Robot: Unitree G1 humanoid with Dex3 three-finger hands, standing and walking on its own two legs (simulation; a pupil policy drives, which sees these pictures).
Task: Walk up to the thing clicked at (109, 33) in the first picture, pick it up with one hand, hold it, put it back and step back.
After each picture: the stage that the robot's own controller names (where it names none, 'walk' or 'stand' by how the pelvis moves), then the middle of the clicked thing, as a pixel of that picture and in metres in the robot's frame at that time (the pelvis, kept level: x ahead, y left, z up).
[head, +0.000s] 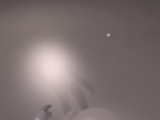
stand; (108, 34) +2.08 -0.47 -0.72
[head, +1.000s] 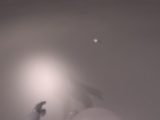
walk; (95, 39) +1.99 -0.01 -0.69
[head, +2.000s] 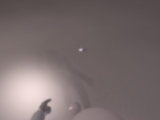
walk; (80, 48) +1.39 +0.27 -0.71
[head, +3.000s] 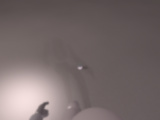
walk; (80, 66) +0.90 +0.20 -0.72
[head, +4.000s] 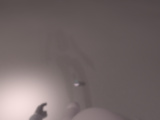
walk; (76, 82) +0.53 +0.19 -0.70
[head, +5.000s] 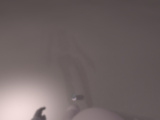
stand; (73, 96) +0.35 +0.19 -0.69
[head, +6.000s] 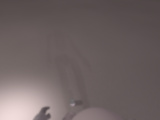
stand; (72, 102) +0.30 +0.18 -0.73
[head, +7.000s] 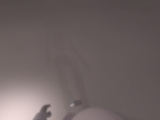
stand; (71, 102) +0.30 +0.20 -0.73
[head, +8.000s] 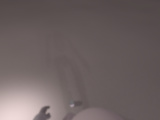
stand; (71, 103) +0.30 +0.20 -0.73
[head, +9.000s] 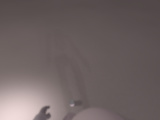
stand; (71, 102) +0.29 +0.19 -0.73
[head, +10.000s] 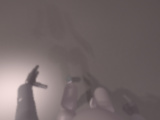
go down; (69, 79) +0.34 +0.18 -0.52
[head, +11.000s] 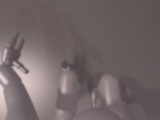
go down; (65, 66) +0.39 +0.21 -0.32
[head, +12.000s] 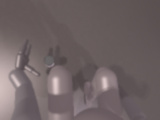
close in; (49, 61) +0.37 +0.24 -0.24
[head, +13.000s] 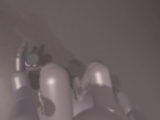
close; (31, 60) +0.37 +0.25 -0.22
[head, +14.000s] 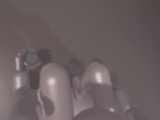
close; (30, 60) +0.36 +0.25 -0.22
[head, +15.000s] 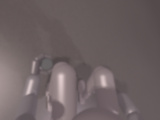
lift; (45, 64) +0.31 +0.24 -0.18
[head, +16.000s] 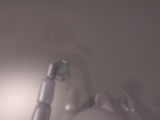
lift; (64, 72) +0.31 +0.18 +0.02
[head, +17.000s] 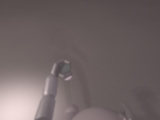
hold; (66, 72) +0.33 +0.17 +0.02
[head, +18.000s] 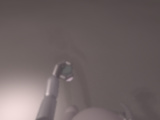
hold; (67, 73) +0.32 +0.17 +0.01
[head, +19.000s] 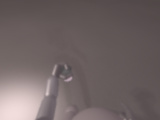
crouch; (67, 73) +0.32 +0.17 +0.01
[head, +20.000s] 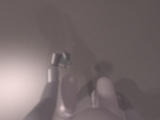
crouch; (65, 60) +0.40 +0.17 -0.09
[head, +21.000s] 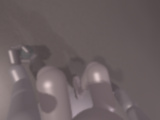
lower; (27, 55) +0.40 +0.26 -0.22
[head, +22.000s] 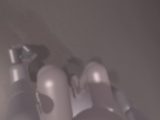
lower; (26, 54) +0.40 +0.26 -0.23
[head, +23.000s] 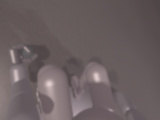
lower; (27, 54) +0.40 +0.26 -0.23
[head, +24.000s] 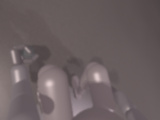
lower; (28, 54) +0.39 +0.26 -0.23
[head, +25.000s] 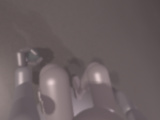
loosen; (32, 57) +0.38 +0.25 -0.23
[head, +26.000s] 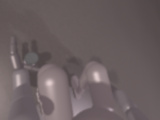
withdraw; (30, 59) +0.37 +0.24 -0.23
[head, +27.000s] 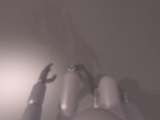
walk; (71, 66) +0.40 +0.18 -0.37
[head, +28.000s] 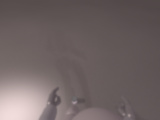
stand; (74, 99) +0.32 +0.14 -0.66
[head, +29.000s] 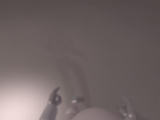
stand; (73, 98) +0.33 +0.16 -0.66
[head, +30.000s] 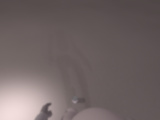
stand; (74, 99) +0.34 +0.14 -0.70
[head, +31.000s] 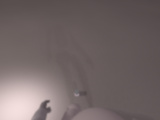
walk; (76, 92) +0.38 +0.14 -0.71
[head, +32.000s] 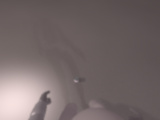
walk; (76, 79) +0.51 +0.11 -0.71
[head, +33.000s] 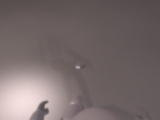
walk; (77, 65) +0.79 +0.24 -0.69
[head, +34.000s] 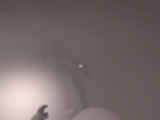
stand; (81, 64) +0.98 +0.15 -0.71
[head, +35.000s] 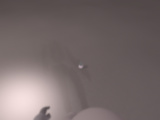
stand; (80, 65) +0.97 +0.16 -0.73
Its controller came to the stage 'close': yes
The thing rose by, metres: 0.72
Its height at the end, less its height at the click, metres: +0.00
